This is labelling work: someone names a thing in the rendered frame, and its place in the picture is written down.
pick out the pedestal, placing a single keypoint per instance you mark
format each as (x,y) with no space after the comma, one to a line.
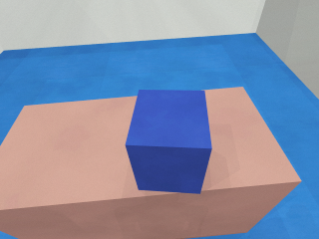
(65,173)

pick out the carton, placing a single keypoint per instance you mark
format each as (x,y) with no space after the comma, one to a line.
(169,142)

